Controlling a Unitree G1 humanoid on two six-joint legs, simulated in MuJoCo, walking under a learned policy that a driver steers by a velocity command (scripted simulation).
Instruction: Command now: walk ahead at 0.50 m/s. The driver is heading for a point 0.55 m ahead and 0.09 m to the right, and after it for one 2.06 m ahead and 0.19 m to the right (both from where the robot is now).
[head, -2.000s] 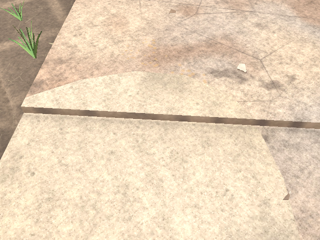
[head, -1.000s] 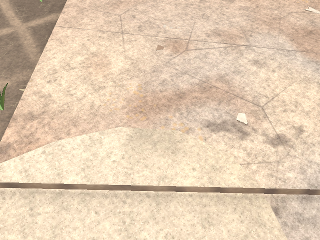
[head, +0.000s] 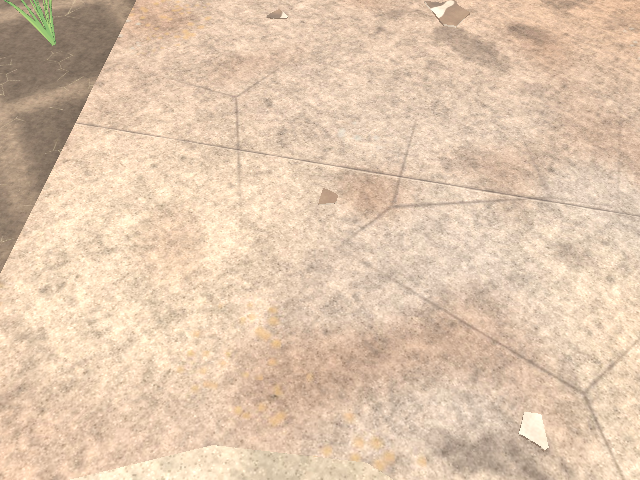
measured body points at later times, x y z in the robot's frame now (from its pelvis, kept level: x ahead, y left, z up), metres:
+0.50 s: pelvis +0.20 -0.03 +0.04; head +0.22 -0.04 +0.49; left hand +0.30 +0.22 -0.09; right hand +0.26 -0.28 -0.11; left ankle +0.12 +0.09 -0.62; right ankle +0.30 -0.12 -0.69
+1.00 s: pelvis +0.24 -0.04 +0.03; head +0.27 -0.07 +0.48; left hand +0.36 +0.24 -0.08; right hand +0.31 -0.33 -0.11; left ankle +0.22 +0.11 -0.68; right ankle +0.27 -0.13 -0.69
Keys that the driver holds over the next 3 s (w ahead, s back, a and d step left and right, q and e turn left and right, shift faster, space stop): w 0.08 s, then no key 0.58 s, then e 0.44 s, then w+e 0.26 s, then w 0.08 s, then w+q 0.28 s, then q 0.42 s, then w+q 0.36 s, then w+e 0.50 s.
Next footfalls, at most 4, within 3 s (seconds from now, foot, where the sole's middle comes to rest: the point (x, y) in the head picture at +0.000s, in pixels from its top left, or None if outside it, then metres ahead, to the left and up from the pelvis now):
0.32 right None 0.31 -0.14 -0.72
0.62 left None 0.26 0.11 -0.73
1.46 left None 0.42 0.05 -0.72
1.84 right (453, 437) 0.56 -0.27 -0.72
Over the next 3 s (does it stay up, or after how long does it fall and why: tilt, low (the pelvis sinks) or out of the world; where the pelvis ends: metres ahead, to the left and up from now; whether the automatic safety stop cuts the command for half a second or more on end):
stays up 0.91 -0.13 0.06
